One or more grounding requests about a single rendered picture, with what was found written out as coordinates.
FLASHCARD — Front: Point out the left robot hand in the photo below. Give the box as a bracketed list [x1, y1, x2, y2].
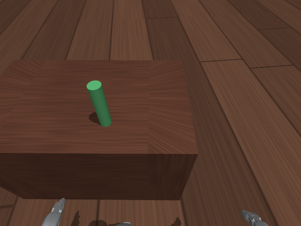
[41, 198, 65, 226]

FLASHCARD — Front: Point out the can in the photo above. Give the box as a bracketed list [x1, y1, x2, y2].
[87, 81, 112, 127]

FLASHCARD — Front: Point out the right robot hand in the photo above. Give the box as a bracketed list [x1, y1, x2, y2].
[241, 210, 268, 226]

